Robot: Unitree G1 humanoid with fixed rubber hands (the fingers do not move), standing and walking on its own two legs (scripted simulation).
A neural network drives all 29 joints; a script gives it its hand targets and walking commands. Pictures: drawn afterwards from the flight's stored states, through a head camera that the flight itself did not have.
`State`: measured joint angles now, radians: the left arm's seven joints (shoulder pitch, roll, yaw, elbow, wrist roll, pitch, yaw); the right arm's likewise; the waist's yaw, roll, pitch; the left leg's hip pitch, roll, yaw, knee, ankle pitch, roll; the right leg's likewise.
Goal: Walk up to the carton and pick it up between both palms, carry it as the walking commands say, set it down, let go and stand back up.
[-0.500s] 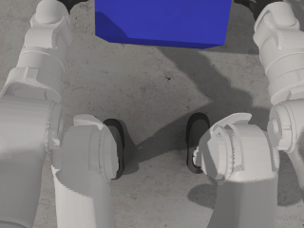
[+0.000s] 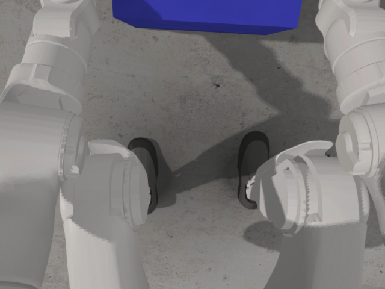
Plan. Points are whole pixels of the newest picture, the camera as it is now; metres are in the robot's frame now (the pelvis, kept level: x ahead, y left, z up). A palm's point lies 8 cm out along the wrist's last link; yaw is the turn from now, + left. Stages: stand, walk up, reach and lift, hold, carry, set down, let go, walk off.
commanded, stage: reach and lift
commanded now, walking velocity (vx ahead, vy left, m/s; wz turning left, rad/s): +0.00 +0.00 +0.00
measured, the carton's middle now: out of the picture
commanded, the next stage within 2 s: none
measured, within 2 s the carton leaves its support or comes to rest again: leaves its support in 0.26 s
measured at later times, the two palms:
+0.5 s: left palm out of the picture +0.53 +0.17 -0.20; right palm out of the picture +0.52 -0.19 -0.20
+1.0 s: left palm out of the picture +0.53 +0.16 -0.15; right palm out of the picture +0.51 -0.20 -0.16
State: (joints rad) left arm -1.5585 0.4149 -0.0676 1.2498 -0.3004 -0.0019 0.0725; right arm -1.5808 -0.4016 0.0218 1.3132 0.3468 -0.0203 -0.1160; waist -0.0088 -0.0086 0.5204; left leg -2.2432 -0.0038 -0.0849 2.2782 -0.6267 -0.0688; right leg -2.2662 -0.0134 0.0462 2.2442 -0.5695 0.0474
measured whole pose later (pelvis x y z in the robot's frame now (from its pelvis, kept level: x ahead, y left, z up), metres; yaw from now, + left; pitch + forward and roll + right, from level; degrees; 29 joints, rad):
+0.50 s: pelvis -0.01 +0.01 -0.01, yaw +0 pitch +31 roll -1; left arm -1.57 0.39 -0.05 1.27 -0.26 0.09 0.08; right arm -1.55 -0.41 0.02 1.32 0.34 0.07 -0.08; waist -0.01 -0.01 0.51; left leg -2.25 -0.01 -0.07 2.30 -0.59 -0.05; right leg -2.26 -0.01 0.06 2.26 -0.54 0.06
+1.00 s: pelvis -0.03 +0.00 +0.00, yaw +0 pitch +27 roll -1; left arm -1.56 0.38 0.00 1.18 -0.27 0.15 0.14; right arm -1.50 -0.41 0.01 1.16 0.33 0.15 -0.14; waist -0.03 0.01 0.52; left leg -2.19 0.00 -0.06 2.25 -0.54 -0.05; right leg -2.21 0.00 0.07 2.21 -0.49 0.07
